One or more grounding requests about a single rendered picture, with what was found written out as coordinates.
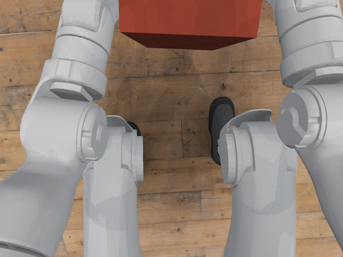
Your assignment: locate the robot left foot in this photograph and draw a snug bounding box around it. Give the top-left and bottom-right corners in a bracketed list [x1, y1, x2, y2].
[127, 122, 141, 136]

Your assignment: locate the carton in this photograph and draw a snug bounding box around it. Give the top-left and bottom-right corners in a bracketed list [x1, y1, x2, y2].
[118, 0, 263, 50]

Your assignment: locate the robot right forearm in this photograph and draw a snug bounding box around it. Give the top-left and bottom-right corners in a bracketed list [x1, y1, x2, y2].
[266, 0, 343, 89]

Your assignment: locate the robot left upper arm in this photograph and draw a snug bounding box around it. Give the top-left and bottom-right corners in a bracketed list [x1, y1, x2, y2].
[0, 96, 109, 257]

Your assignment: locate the robot right upper arm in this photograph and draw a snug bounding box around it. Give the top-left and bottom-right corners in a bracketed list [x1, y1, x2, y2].
[275, 84, 343, 252]

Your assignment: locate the robot left forearm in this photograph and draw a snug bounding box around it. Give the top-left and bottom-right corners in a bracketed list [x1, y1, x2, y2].
[20, 0, 119, 145]

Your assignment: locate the robot right shin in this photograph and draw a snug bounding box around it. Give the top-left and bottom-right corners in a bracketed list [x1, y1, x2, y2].
[218, 109, 298, 175]

